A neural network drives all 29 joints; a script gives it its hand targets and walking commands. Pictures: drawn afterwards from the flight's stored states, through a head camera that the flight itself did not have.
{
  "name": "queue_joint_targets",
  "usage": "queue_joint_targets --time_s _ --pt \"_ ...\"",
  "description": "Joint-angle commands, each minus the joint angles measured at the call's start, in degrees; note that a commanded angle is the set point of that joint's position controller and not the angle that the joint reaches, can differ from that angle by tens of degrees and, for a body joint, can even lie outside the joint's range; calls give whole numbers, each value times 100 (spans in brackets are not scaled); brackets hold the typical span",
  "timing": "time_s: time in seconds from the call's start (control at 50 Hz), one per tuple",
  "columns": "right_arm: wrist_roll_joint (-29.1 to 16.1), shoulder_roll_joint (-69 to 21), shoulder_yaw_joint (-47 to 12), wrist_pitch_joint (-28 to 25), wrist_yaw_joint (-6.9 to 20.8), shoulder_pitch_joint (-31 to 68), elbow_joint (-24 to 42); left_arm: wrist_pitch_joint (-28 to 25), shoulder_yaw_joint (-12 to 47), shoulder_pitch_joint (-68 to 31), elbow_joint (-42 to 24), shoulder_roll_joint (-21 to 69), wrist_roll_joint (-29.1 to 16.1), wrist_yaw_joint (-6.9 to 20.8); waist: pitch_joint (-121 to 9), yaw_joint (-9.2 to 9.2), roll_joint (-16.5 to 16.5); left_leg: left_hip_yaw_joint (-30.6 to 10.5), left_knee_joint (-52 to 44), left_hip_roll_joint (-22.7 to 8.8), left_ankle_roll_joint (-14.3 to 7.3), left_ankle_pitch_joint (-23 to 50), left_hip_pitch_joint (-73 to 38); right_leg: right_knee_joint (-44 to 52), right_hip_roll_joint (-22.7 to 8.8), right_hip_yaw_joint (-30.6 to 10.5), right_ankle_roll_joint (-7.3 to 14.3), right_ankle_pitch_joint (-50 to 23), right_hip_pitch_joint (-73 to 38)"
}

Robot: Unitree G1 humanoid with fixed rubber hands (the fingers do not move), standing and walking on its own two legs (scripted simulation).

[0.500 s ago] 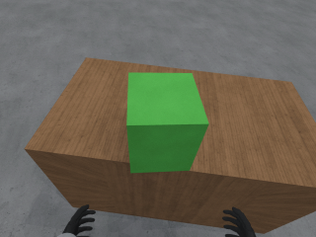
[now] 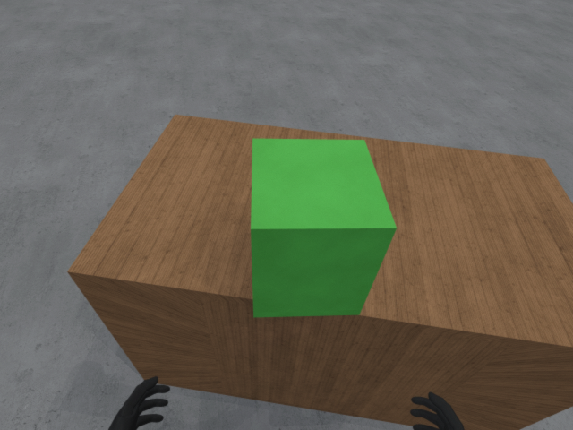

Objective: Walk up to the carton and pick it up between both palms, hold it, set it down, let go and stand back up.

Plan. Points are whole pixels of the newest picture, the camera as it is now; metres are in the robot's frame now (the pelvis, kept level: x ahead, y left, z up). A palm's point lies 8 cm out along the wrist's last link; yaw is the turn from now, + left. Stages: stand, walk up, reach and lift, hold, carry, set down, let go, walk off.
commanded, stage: stand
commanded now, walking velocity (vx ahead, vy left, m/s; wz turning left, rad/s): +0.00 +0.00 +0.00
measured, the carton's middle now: (308, 230) +0.47 -0.01 +0.00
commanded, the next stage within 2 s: none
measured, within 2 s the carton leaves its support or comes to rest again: neither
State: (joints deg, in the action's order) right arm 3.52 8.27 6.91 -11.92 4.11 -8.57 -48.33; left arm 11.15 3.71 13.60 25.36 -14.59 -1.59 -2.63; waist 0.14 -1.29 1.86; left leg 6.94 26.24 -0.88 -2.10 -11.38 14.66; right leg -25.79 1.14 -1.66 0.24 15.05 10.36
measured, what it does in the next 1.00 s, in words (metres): stands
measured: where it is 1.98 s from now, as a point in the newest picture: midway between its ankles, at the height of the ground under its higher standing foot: outside the picture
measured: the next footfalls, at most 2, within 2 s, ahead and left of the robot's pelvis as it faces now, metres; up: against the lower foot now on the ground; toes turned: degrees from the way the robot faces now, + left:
none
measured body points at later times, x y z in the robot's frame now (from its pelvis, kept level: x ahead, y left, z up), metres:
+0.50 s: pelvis +0.04 +0.02 +0.00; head +0.02 +0.03 +0.45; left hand +0.00 +0.24 -0.16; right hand +0.03 -0.20 -0.15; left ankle +0.03 +0.09 -0.74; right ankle -0.01 -0.12 -0.74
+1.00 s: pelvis +0.02 +0.04 +0.00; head +0.01 +0.05 +0.45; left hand -0.06 +0.23 -0.17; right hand -0.02 -0.16 -0.16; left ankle +0.03 +0.09 -0.74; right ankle -0.01 -0.12 -0.74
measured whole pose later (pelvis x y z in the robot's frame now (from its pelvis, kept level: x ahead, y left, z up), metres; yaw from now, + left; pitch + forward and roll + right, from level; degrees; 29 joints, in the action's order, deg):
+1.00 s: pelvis +0.02 +0.04 +0.00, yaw +4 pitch -1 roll +0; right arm 0.6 5.2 -1.0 -1.0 -1.8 -23.4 -66.1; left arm -0.4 0.5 22.4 70.2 -4.5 0.7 -2.7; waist -1.5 0.9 1.0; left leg 5.3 22.7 5.0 -6.3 -11.5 10.7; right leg -23.3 -4.4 0.4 -3.9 16.5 5.5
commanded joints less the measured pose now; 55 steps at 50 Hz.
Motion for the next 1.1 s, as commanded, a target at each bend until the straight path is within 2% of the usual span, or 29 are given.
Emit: queue_joint_targets --time_s 0.0,0.02,0.04,0.1,0.16,0.26,0.38,0.5,0.68,0.86,1.08 --pt "-350 386 -181 810 -257 -660 269 -1221 -484 711 294 -579 753 201 -291 -20 -265 -1004 -550 -704 -97 -142 41 769 -556 -478 16 -121 61" --pt "-310 521 -182 920 -270 -598 325 -1408 -509 306 307 -488 722 265 -251 77 -16 -964 -434 -640 -84 133 29 702 -605 -601 72 -379 95" --pt "-269 614 -204 925 -250 -588 333 -1502 -480 126 385 -307 647 298 -369 103 38 -975 -416 -619 -87 242 51 667 -626 -609 84 -527 19" --pt "-249 774 -215 834 -205 -594 205 -1576 -473 369 867 -199 429 271 -511 28 -126 -1022 -309 -559 -123 493 -196 654 -580 -463 80 -743 99" --pt "-239 734 -275 793 -227 -792 -68 -1608 -527 552 1343 -253 377 203 -336 31 -272 -1051 -314 -556 -147 882 -146 660 -610 -401 85 -882 66" --pt "-261 758 -314 803 -352 -1239 -587 -1591 -564 835 2157 -144 289 108 -219 70 -229 -1084 -336 -567 -207 1385 -303 699 -624 -265 89 -1087 -79" --pt "-252 547 -427 897 -483 -1604 -1074 -1462 -532 1139 3031 156 274 39 80 114 -229 -1095 -417 -540 -256 1497 -407 751 -632 -146 57 -1005 -96" --pt "-246 454 -531 966 -554 -1811 -1363 -1344 -483 1310 3658 313 262 7 338 146 -220 -1172 -534 -523 -273 1292 -425 742 -631 -72 5 -751 -19" --pt "-268 351 -646 1014 -604 -1960 -1592 -1228 -412 1449 4230 501 239 -13 628 168 -234 -1374 -842 -524 -235 560 -282 637 -635 -2 -75 -447 80" --pt "-288 260 -684 1043 -627 -2020 -1702 -1178 -374 1527 4491 660 227 -24 733 186 -240 -1560 -1188 -542 -168 -138 -186 531 -641 54 -144 -304 143" --pt "-296 214 -689 1076 -627 -2054 -1768 -1163 -343 1630 4579 736 227 -33 755 209 -201 -1600 -1371 -533 -141 -558 -152 492 -649 97 -163 -203 239"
